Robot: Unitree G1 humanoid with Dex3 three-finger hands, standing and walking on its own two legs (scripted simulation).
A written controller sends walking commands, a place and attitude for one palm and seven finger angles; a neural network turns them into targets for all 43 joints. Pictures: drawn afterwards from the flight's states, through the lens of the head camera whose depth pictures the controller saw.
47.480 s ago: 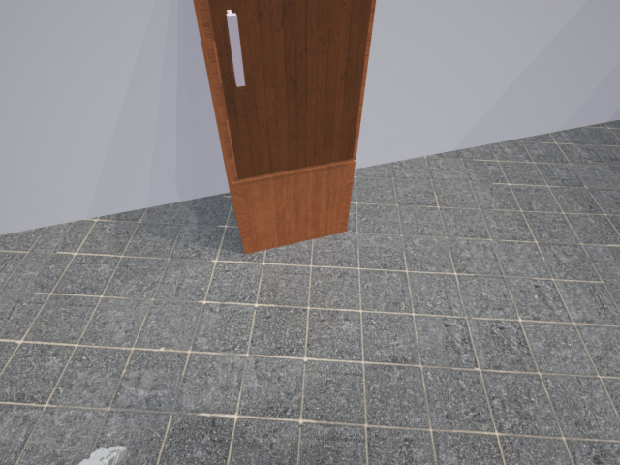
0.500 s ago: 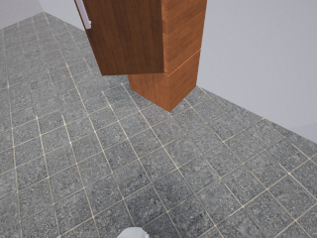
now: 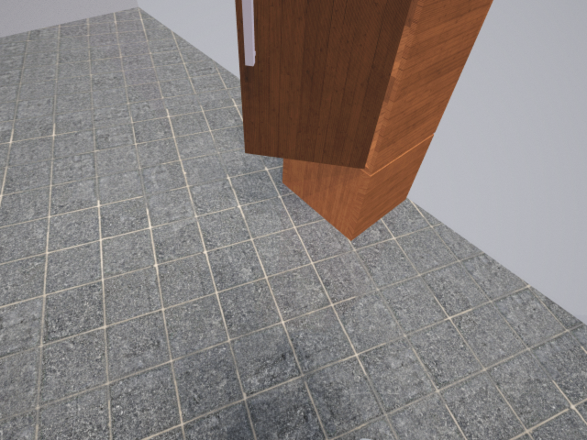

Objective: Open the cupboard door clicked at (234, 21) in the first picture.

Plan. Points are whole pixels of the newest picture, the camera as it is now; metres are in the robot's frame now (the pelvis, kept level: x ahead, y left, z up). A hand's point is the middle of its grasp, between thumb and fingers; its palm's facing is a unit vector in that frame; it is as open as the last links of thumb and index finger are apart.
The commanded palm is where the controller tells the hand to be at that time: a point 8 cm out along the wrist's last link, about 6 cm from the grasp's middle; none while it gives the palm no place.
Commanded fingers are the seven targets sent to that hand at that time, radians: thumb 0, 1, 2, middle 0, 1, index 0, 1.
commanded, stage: take the last steps up to it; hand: left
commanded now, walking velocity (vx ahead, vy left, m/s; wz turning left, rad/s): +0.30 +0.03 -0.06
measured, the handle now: (250, 27) +1.00 +0.21 +0.09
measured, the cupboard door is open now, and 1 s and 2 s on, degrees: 41 41 41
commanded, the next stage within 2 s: come to a stop and stand still in 0.80 s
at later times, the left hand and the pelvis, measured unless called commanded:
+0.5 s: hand (232, 322) +0.33 +0.14 -0.17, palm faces -0.05 -0.99 -0.16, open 7.4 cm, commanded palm none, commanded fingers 0.00 0.90 0.90 -0.20 -0.30 -0.20 -0.30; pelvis +0.20 -0.02 -0.01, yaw -2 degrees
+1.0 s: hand (205, 310) +0.36 +0.20 -0.19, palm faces +0.04 -0.99 -0.13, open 7.4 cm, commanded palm none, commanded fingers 0.00 0.90 0.90 -0.20 -0.30 -0.20 -0.30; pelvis +0.40 +0.05 -0.01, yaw -3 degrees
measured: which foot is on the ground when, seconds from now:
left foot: down 0.00-0.42, up 0.44-0.86, down 0.88-1.00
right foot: up 0.00-0.40, down 0.42-0.88, up 0.90-1.00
